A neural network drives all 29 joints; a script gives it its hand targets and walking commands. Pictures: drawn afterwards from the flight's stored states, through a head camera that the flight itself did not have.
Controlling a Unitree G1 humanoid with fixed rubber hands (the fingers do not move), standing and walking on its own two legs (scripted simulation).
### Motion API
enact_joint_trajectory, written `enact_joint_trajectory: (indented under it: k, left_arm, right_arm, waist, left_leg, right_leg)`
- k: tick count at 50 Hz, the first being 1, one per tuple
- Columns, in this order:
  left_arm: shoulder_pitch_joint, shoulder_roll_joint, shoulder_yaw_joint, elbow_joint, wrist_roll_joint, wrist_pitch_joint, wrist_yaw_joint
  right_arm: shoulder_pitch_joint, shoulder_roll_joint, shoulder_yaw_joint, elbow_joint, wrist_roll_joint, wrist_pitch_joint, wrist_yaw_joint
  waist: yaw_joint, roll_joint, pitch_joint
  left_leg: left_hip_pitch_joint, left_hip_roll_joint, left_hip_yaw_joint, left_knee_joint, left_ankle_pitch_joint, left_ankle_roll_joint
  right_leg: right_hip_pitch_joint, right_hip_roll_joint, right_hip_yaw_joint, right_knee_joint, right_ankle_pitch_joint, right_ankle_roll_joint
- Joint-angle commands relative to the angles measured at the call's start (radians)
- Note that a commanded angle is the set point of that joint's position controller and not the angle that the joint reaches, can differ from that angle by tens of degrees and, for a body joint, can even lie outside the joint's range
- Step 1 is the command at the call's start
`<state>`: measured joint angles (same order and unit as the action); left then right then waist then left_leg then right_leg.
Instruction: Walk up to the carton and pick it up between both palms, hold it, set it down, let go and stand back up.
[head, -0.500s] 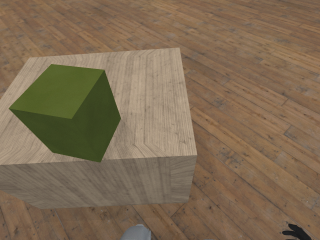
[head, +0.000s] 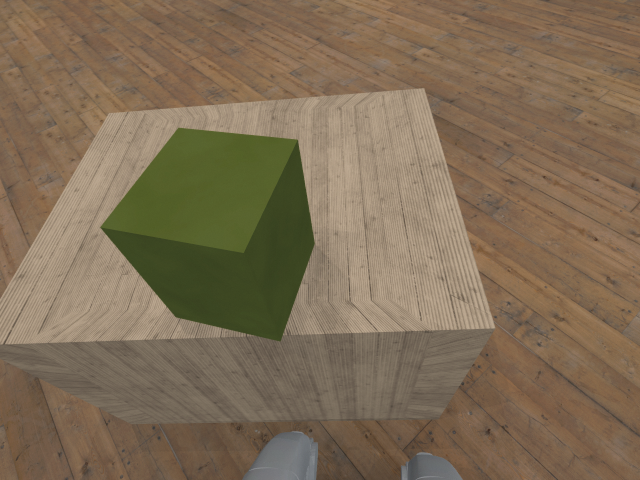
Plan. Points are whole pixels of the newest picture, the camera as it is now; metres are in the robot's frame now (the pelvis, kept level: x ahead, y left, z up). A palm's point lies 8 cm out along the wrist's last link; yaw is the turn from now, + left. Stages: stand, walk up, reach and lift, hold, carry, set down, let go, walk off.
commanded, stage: walk up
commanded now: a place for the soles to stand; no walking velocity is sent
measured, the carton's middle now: (230, 237) +0.47 +0.17 +0.00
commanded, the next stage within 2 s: none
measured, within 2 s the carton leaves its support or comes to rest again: neither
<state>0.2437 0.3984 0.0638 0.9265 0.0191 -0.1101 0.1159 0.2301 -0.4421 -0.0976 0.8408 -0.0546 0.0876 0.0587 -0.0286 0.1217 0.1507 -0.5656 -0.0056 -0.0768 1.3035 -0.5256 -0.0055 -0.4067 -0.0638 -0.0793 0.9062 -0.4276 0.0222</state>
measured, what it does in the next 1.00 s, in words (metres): steps to the left: left foot, then right foot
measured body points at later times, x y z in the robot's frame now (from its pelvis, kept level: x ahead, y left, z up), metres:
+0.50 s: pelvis +0.07 +0.14 -0.01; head +0.10 +0.13 +0.44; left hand +0.13 +0.49 -0.10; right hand +0.16 -0.18 -0.13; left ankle +0.09 +0.26 -0.68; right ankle +0.10 +0.01 -0.69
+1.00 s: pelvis +0.09 +0.19 +0.01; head +0.14 +0.21 +0.46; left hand +0.23 +0.51 -0.11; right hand +0.21 -0.12 -0.10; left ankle +0.10 +0.28 -0.69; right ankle +0.13 +0.03 -0.69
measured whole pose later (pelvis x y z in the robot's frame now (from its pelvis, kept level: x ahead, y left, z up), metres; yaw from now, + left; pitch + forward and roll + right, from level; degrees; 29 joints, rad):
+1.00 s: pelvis +0.09 +0.19 +0.01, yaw +1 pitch -3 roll -2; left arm 0.03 0.42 0.03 0.98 0.00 -0.06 0.04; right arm 0.08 -0.36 -0.04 0.96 -0.01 -0.04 -0.01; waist -0.02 -0.01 0.16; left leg -0.38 -0.01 0.02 0.89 -0.46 0.05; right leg -0.39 -0.02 0.02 0.83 -0.38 0.00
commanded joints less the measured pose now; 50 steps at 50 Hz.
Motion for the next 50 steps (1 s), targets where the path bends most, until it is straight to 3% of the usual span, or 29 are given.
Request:
enact_joint_trajectory:
  k: [1, 5, 6, 7, 8, 9, 10, 12, 17, 18, 19, 20, 21, 23, 26, 27, 28, 29, 30, 33, 36, 37, 39, 42, 43, 45, 47, 49, 50]
  left_arm:
    - [0.01, 0.417, 0.111, -0.075, 0.008, -0.015, 0.025]
    - [-0.027, 0.445, 0.108, -0.081, 0.029, -0.002, 0.004]
    - [-0.103, 0.438, 0.099, -0.094, 0.03, 0.006, -0.001]
    - [-0.083, 0.379, 0.078, -0.087, 0.039, 0.019, -0.005]
    - [-0.063, 0.253, 0.039, -0.098, 0.034, 0.025, 0.0]
    - [-0.152, 0.256, 0.034, -0.118, 0.014, 0.019, 0.013]
    - [-0.162, 0.308, 0.043, -0.115, 0.004, 0.013, 0.01]
    - [-0.045, 0.347, 0.055, -0.037, -0.012, 0.0, 0.002]
    - [0.158, 0.277, 0.058, 0.042, 0.0, -0.013, -0.022]
    - [0.204, 0.293, 0.072, 0.038, 0.014, -0.024, -0.02]
    - [0.205, 0.426, 0.1, 0.0, 0.035, -0.036, -0.013]
    - [0.125, 0.451, 0.099, -0.031, 0.02, -0.031, -0.02]
    - [0.077, 0.428, 0.093, -0.05, 0.009, -0.026, -0.022]
    - [-0.011, 0.37, 0.077, -0.068, 0.01, -0.015, -0.031]
    - [-0.128, 0.313, 0.036, -0.098, -0.002, 0.004, -0.054]
    - [-0.136, 0.242, 0.018, -0.1, 0.003, 0.019, -0.06]
    - [-0.159, 0.207, 0.008, -0.115, -0.005, 0.029, -0.058]
    - [-0.18, 0.239, 0.025, -0.103, -0.008, 0.03, -0.05]
    - [-0.161, 0.252, 0.024, -0.096, -0.006, 0.029, -0.049]
    - [-0.066, 0.24, 0.017, -0.017, -0.03, 0.016, -0.045]
    - [-0.049, 0.262, 0.029, -0.013, -0.016, 0.001, -0.057]
    - [-0.049, 0.296, 0.038, -0.015, -0.008, -0.001, -0.058]
    - [-0.042, 0.306, 0.042, -0.02, -0.022, 0.011, -0.065]
    - [-0.175, 0.253, 0.012, -0.043, -0.02, 0.03, -0.062]
    - [-0.206, 0.216, 0.01, -0.045, -0.024, 0.041, -0.064]
    - [-0.236, 0.212, -0.001, -0.037, -0.028, 0.048, -0.061]
    - [-0.179, 0.221, 0.01, -0.015, -0.028, 0.048, -0.063]
    - [-0.116, 0.215, 0.006, 0.042, -0.023, 0.035, -0.066]
    - [-0.143, 0.228, 0.013, 0.051, -0.011, 0.025, -0.067]
  right_arm:
    - [-0.097, -0.232, -0.074, -0.156, 0.016, -0.026, 0.008]
    - [-0.049, -0.208, -0.087, -0.135, 0.019, -0.024, 0.033]
    - [0.073, -0.21, -0.101, -0.102, 0.025, -0.027, 0.035]
    - [0.196, -0.227, -0.119, -0.052, 0.013, -0.031, 0.033]
    - [0.264, -0.323, -0.137, -0.043, -0.01, -0.037, 0.024]
    - [0.16, -0.401, -0.135, -0.096, 0.003, -0.047, 0.02]
    - [0.091, -0.398, -0.135, -0.134, 0.006, -0.054, 0.012]
    - [-0.012, -0.349, -0.115, -0.155, 0.005, -0.057, -0.009]
    - [-0.134, -0.232, -0.047, -0.16, 0.018, -0.062, -0.019]
    - [-0.131, -0.167, -0.022, -0.148, 0.029, -0.064, -0.026]
    - [-0.145, -0.118, -0.013, -0.168, 0.038, -0.069, -0.029]
    - [-0.149, -0.199, -0.029, -0.164, 0.029, -0.064, -0.043]
    - [-0.139, -0.217, -0.033, -0.136, 0.029, -0.07, -0.05]
    - [-0.073, -0.207, -0.037, -0.107, 0.041, -0.085, -0.048]
    - [0.095, -0.206, -0.061, -0.022, 0.053, -0.099, -0.049]
    - [0.12, -0.209, -0.056, -0.008, 0.047, -0.115, -0.056]
    - [0.1, -0.278, -0.064, -0.018, 0.039, -0.126, -0.064]
    - [0.066, -0.295, -0.066, -0.033, 0.041, -0.131, -0.064]
    - [0.039, -0.285, -0.059, -0.019, 0.048, -0.141, -0.07]
    - [-0.049, -0.214, -0.037, -0.017, 0.053, -0.142, -0.09]
    - [-0.121, -0.182, -0.007, -0.03, 0.062, -0.139, -0.078]
    - [-0.117, -0.163, -0.009, -0.016, 0.066, -0.138, -0.076]
    - [-0.124, -0.136, 0.002, -0.007, 0.073, -0.133, -0.083]
    - [-0.075, -0.178, -0.016, 0.034, 0.057, -0.142, -0.078]
    - [-0.079, -0.194, -0.019, 0.051, 0.049, -0.147, -0.076]
    - [-0.071, -0.219, -0.023, 0.07, 0.044, -0.15, -0.081]
    - [-0.105, -0.227, -0.021, 0.055, 0.042, -0.152, -0.087]
    - [-0.211, -0.189, -0.013, 0.046, 0.047, -0.142, -0.08]
    - [-0.228, -0.153, 0.003, 0.045, 0.048, -0.133, -0.077]
  waist:
    - [0.032, -0.283, -0.107]
    - [-0.003, -0.374, -0.109]
    - [-0.086, -0.338, -0.155]
    - [-0.135, -0.136, -0.182]
    - [-0.175, 0.218, -0.158]
    - [-0.177, 0.324, -0.087]
    - [-0.146, 0.16, -0.087]
    - [-0.048, 0.126, -0.077]
    - [0.062, 0.079, -0.113]
    - [0.097, 0.013, -0.105]
    - [0.13, -0.301, -0.099]
    - [0.096, -0.212, -0.106]
    - [0.076, -0.158, -0.092]
    - [0.027, -0.274, -0.116]
    - [-0.068, -0.288, -0.177]
    - [-0.085, -0.123, -0.167]
    - [-0.099, 0.037, -0.153]
    - [-0.073, -0.022, -0.121]
    - [-0.048, -0.083, -0.121]
    - [0.015, -0.001, -0.178]
    - [0.042, -0.037, -0.21]
    - [0.038, -0.103, -0.275]
    - [0.053, -0.19, -0.328]
    - [-0.028, -0.095, -0.259]
    - [-0.031, -0.038, -0.239]
    - [-0.037, 0.031, -0.172]
    - [-0.004, 0.037, -0.228]
    - [0.052, 0.049, -0.22]
    - [0.051, -0.044, -0.206]
  left_leg:
    - [-0.171, 0.125, -0.088, -0.004, 0.021, 0.008]
    - [0.063, 0.101, 0.11, -0.295, -0.038, 0.014]
    - [0.274, 0.081, 0.146, -0.435, 0.054, 0.035]
    - [0.45, 0.003, 0.187, -0.49, 0.04, 0.023]
    - [0.465, 0.174, -0.25, -0.813, -0.245, 0.121]
    - [0.337, 0.355, -0.721, -1.05, -0.288, 0.277]
    - [0.318, 0.377, -0.74, -1.049, -0.321, 0.305]
    - [0.284, 0.309, -0.531, -0.901, -0.246, 0.284]
    - [-0.082, 0.232, -0.206, -0.71, 0.031, 0.226]
    - [-0.229, 0.201, -0.143, -0.52, 0.077, 0.167]
    - [-0.314, 0.011, 0.019, -0.193, 0.046, 0.067]
    - [-0.269, 0.032, -0.045, -0.155, -0.119, 0.049]
    - [-0.243, 0.061, -0.059, -0.108, -0.101, 0.048]
    - [-0.12, 0.079, -0.019, -0.197, -0.089, 0.048]
    - [0.277, 0.032, 0.061, -0.47, 0.115, 0.069]
    - [0.361, 0.083, -0.089, -0.695, 0.109, 0.074]
    - [0.341, 0.267, -0.5, -0.856, 0.096, 0.149]
    - [0.329, 0.358, -0.624, -0.885, 0.306, 0.228]
    - [0.367, 0.377, -0.611, -0.835, 0.448, 0.247]
    - [0.381, 0.311, -0.353, -0.678, 0.868, 0.222]
    - [0.144, 0.198, -0.134, -0.553, 0.746, 0.1]
    - [0.135, 0.106, -0.049, -0.465, 0.639, 0.042]
    - [0.124, 0.064, 0.011, -0.371, 0.363, 0.016]
    - [0.261, 0.148, -0.129, -0.655, 0.503, 0.059]
    - [0.3, 0.209, -0.255, -0.736, 0.5, 0.109]
    - [0.41, 0.316, -0.428, -0.778, 0.738, 0.187]
    - [0.469, 0.321, -0.363, -0.761, 0.789, 0.183]
    - [0.286, 0.235, -0.186, -0.711, 0.634, 0.146]
    - [0.185, 0.167, -0.097, -0.682, 0.521, 0.095]
  right_leg:
    - [0.119, -0.329, 0.409, -0.372, 0.209, -0.31]
    - [-0.065, -0.24, 0.237, -0.321, 0.03, -0.251]
    - [-0.184, -0.204, 0.157, -0.222, -0.041, -0.212]
    - [-0.293, -0.117, 0.036, -0.005, -0.095, -0.167]
    - [-0.498, 0.052, -0.062, 0.388, -0.185, -0.086]
    - [-0.59, 0.089, 0.043, 0.479, -0.334, -0.075]
    - [-0.578, 0.037, 0.128, 0.492, -0.272, -0.078]
    - [-0.476, -0.033, 0.077, 0.41, -0.176, -0.081]
    - [0.142, 0.037, -0.003, -0.079, 0.057, -0.081]
    - [0.304, 0.003, 0.117, -0.2, 0.003, -0.098]
    - [0.216, -0.286, 0.684, -0.501, -0.2, -0.186]
    - [0.211, -0.375, 0.84, -0.521, -0.15, -0.288]
    - [0.198, -0.386, 0.772, -0.476, -0.011, -0.363]
    - [0.139, -0.312, 0.56, -0.357, 0.175, -0.318]
    - [-0.138, -0.169, 0.297, -0.203, 0.201, -0.196]
    - [-0.202, -0.065, 0.136, -0.019, 0.217, -0.127]
    - [-0.333, 0.051, 0.074, 0.179, 0.005, -0.05]
    - [-0.333, 0.057, 0.154, 0.197, -0.212, -0.046]
    - [-0.323, 0.026, 0.164, 0.191, -0.205, -0.053]
    - [-0.179, 0.002, 0.094, 0.061, -0.054, -0.061]
    - [0.181, -0.045, 0.187, -0.196, 0.419, -0.102]
    - [0.231, -0.122, 0.333, -0.193, 0.499, -0.177]
    - [0.264, -0.222, 0.406, -0.191, 0.632, -0.275]
    - [0.049, -0.076, 0.213, -0.044, 0.492, -0.144]
    - [-0.009, -0.009, 0.104, 0.008, 0.316, -0.081]
    - [-0.164, 0.038, 0.106, 0.018, -0.108, -0.054]
    - [-0.107, 0.018, 0.114, -0.033, -0.124, -0.068]
    - [0.099, 0.002, 0.11, -0.224, 0.218, -0.068]
    - [0.183, -0.028, 0.16, -0.278, 0.313, -0.093]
